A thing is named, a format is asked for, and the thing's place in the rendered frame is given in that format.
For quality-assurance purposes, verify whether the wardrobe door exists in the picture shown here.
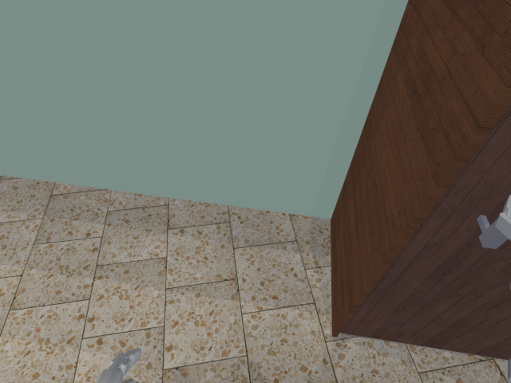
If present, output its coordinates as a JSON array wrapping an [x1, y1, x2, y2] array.
[[341, 105, 511, 360]]

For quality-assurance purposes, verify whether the right robot hand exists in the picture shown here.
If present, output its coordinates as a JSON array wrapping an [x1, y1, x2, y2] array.
[[495, 195, 511, 241]]

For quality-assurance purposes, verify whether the handle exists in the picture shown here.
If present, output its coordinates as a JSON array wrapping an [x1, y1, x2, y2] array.
[[477, 215, 508, 249]]

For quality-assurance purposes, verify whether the left robot hand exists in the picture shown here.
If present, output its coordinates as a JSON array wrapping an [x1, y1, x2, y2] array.
[[95, 348, 141, 383]]

